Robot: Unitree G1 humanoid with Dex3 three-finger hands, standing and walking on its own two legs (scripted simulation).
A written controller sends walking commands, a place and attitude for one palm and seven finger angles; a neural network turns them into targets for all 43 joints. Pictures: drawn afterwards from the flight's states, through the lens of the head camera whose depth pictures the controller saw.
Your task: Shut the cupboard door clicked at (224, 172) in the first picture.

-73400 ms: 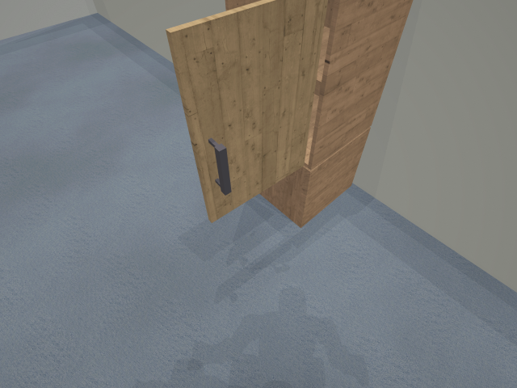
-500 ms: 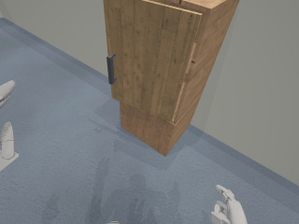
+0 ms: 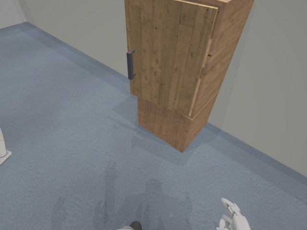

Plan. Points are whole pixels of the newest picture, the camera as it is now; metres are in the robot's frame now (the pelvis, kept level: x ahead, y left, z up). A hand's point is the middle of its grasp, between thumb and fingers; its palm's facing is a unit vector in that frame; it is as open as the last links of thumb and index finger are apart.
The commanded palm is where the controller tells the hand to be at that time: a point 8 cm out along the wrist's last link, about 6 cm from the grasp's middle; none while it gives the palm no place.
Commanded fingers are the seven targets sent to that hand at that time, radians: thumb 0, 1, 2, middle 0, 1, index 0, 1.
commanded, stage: stop stepping back and stand still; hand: left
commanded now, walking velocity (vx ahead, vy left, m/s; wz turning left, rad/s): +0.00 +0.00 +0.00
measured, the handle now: (132, 64) +0.95 +0.12 -0.09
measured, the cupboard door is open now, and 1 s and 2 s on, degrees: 11 11 11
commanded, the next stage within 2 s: let the arm hang, fingers relaxed in 0.60 s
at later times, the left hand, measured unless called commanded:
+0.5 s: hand (5, 161) +0.20 +0.26 +0.18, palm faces +0.35 -0.80 -0.49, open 7.4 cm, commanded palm +0.14 +0.31 +0.18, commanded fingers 0.00 0.90 0.90 -0.20 -0.30 -0.20 -0.30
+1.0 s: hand out of the picture +0.08 +0.18 -0.16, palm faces -0.11 -0.98 -0.15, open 7.4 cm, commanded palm none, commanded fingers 0.00 0.90 0.90 -0.20 -0.30 -0.20 -0.30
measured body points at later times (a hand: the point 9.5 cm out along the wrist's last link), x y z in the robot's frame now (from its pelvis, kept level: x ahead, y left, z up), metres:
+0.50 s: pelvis -0.01 +0.02 +0.01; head -0.01 +0.03 +0.46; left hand +0.18 +0.30 +0.21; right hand +0.14 -0.22 -0.06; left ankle +0.05 +0.13 -0.73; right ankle -0.03 -0.10 -0.73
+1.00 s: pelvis -0.02 +0.01 -0.01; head +0.00 +0.03 +0.44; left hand +0.08 +0.23 -0.15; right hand +0.07 -0.27 -0.12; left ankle +0.05 +0.13 -0.73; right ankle -0.04 -0.10 -0.73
